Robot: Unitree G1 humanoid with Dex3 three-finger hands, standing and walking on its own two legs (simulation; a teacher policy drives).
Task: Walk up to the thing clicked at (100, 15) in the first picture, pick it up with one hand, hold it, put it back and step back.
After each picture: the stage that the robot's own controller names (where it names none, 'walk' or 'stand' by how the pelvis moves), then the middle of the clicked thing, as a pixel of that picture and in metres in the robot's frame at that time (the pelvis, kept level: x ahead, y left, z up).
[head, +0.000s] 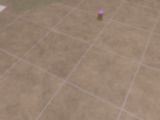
stand; (100, 15) +1.87 -0.24 -0.72
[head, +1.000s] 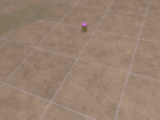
walk; (84, 27) +1.75 +0.12 -0.69
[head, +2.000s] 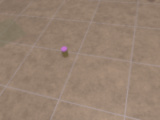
walk; (64, 52) +1.18 +0.32 -0.71
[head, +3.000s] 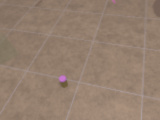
walk; (63, 81) +0.80 +0.26 -0.72
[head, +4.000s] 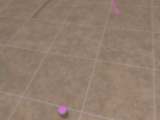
walk; (63, 112) +0.51 +0.25 -0.71
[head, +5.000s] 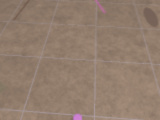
stand; out of the picture +0.42 +0.04 -0.69
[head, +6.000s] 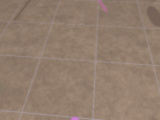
stand; out of the picture +0.39 +0.09 -0.70
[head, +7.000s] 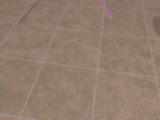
stand; out of the picture +0.34 +0.09 -0.72
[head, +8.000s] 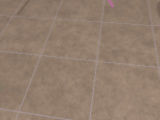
walk; out of the picture +0.32 +0.14 -0.70
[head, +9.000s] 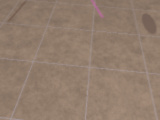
stand; out of the picture +0.35 +0.11 -0.69
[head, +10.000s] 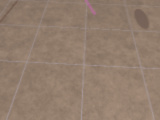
stand; out of the picture +0.35 +0.14 -0.68
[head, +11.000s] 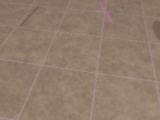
stand; out of the picture +0.33 +0.11 -0.70
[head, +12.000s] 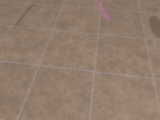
stand; out of the picture +0.31 +0.11 -0.72
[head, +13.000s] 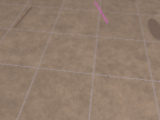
stand; out of the picture +0.30 +0.12 -0.72
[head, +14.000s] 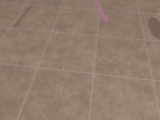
stand; out of the picture +0.29 +0.12 -0.72
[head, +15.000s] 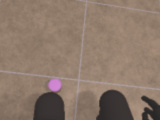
go down; (55, 86) +0.36 +0.12 -0.43
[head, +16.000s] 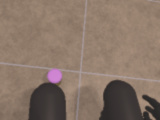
go down; (55, 78) +0.39 +0.11 -0.32
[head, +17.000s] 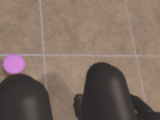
close in; (13, 67) +0.38 +0.15 -0.23
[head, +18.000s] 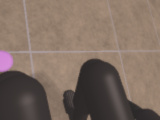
close; out of the picture +0.39 +0.16 -0.23
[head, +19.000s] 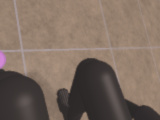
close; out of the picture +0.39 +0.16 -0.23
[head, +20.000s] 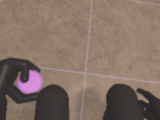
lift; (29, 86) +0.30 +0.20 -0.07
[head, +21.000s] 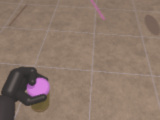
hold; (39, 95) +0.30 +0.16 +0.02
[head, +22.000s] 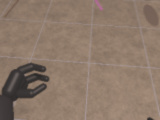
go down; out of the picture +0.20 +0.27 -0.67
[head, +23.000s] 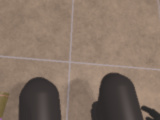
go down; out of the picture +0.25 +0.31 -0.32
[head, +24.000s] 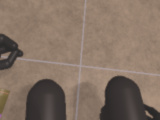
hold; out of the picture +0.27 +0.35 -0.32
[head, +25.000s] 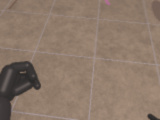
hold; out of the picture +0.23 +0.40 -0.64
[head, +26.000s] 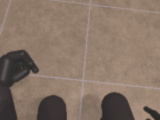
crouch; out of the picture +0.29 +0.49 -0.47
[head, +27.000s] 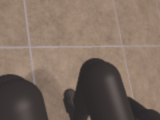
lower; out of the picture +0.25 +0.60 -0.26
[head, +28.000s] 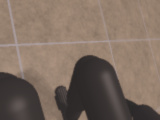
lower; out of the picture +0.22 +0.70 -0.25
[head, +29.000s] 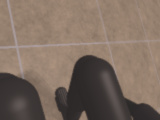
lower; out of the picture +0.23 +0.81 -0.25
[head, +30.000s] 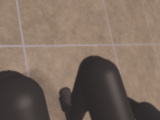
loosen; out of the picture +0.24 +0.93 -0.25
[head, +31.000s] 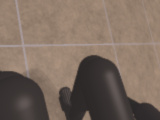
withdraw; out of the picture +0.24 +1.04 -0.25
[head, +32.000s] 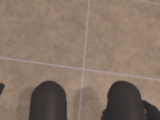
walk; out of the picture +0.39 +1.12 -0.35
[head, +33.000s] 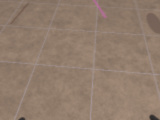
stand; out of the picture +0.45 +1.21 -0.68
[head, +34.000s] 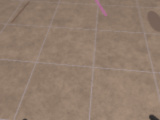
stand; out of the picture +0.49 +1.33 -0.69
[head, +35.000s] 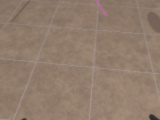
stand; out of the picture +0.51 +1.43 -0.69
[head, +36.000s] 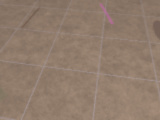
stand; out of the picture +0.58 +1.52 -0.74
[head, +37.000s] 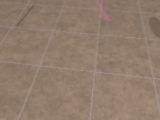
stand; out of the picture +0.56 +1.64 -0.75
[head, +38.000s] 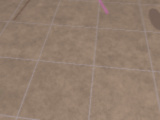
walk; out of the picture +0.58 +1.75 -0.74
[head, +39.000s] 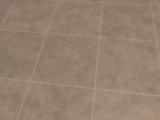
walk; out of the picture +0.83 +1.81 -0.73
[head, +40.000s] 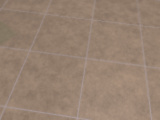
walk; out of the picture +1.27 +1.89 -0.72
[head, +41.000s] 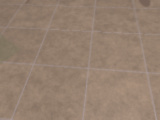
stand; out of the picture +1.24 +2.03 -0.73
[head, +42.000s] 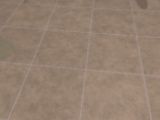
stand; out of the picture +1.25 +2.13 -0.75
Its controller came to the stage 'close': yes
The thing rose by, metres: 0.68
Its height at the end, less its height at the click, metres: -0.02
